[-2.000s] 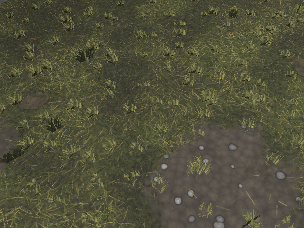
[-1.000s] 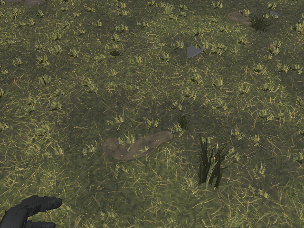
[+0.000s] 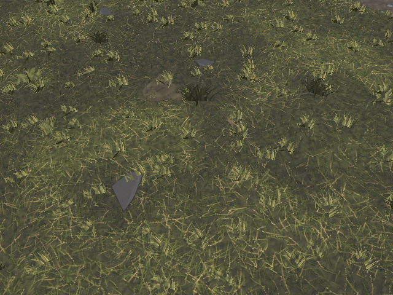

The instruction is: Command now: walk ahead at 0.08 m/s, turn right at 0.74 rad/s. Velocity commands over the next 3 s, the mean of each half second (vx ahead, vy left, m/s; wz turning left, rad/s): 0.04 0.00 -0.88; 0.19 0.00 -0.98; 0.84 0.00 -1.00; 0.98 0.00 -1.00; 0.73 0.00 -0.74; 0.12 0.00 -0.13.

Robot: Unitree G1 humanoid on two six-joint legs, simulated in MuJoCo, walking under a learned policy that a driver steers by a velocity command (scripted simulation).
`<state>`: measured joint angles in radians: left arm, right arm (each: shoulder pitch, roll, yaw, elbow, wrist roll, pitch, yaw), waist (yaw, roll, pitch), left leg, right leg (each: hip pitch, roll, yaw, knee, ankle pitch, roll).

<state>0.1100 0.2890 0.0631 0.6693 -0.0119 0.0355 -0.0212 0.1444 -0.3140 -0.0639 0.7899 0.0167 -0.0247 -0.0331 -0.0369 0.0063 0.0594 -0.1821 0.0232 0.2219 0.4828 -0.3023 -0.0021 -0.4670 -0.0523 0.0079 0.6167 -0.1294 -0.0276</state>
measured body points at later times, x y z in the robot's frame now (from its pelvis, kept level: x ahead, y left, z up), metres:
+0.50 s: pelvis +0.07 +0.03 +0.00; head +0.11 +0.02 +0.45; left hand +0.37 +0.21 -0.07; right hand +0.10 -0.30 -0.09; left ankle +0.14 +0.12 -0.73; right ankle +0.06 -0.10 -0.70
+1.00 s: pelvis +0.08 -0.05 +0.00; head +0.06 -0.10 +0.45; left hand +0.38 +0.03 -0.08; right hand -0.07 -0.35 -0.11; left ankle +0.16 +0.08 -0.65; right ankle -0.03 -0.06 -0.73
